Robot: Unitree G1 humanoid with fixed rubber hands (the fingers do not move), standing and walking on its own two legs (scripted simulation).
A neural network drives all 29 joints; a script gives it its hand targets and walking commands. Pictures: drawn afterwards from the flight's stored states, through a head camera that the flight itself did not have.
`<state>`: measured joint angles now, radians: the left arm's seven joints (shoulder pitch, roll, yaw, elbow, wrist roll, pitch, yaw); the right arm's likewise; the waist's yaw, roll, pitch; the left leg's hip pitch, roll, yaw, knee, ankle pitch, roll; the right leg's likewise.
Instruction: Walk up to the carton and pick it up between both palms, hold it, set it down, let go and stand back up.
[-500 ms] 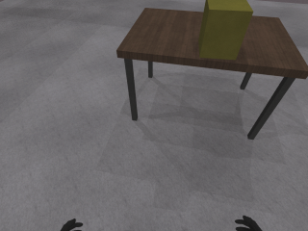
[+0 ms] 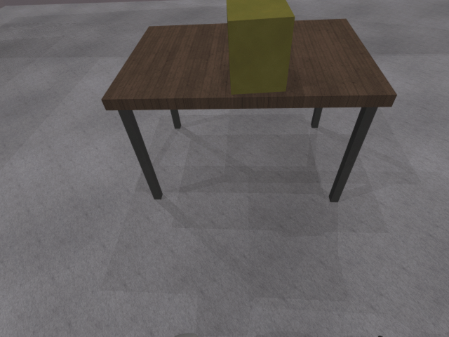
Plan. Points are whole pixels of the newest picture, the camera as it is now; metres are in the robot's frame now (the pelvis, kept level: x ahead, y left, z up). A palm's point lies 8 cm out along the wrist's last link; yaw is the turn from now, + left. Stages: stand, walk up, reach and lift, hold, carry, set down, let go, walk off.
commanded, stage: walk up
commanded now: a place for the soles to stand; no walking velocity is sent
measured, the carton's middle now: (256, 46) +1.04 -0.08 +0.05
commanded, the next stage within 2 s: none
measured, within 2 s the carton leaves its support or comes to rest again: neither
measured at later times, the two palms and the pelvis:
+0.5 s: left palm (124, 246) +0.33 +0.26 -0.08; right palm (397, 309) +0.19 -0.27 -0.05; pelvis +0.20 +0.00 +0.03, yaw -4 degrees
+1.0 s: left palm (155, 211) +0.41 +0.19 -0.06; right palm (379, 189) +0.47 -0.35 -0.07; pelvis +0.38 -0.08 +0.03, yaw -4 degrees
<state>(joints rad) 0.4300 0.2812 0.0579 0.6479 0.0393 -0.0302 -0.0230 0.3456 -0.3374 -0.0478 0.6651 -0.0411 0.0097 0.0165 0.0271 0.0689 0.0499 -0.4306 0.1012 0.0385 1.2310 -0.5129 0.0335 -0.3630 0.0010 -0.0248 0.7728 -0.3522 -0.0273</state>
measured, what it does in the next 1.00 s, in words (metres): walks ahead: left foot, then right foot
